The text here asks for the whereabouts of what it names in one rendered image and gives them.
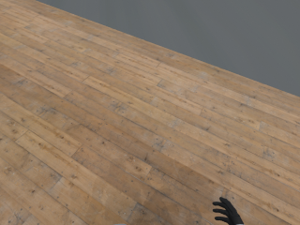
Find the robot right hand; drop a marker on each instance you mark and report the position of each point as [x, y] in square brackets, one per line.
[233, 217]

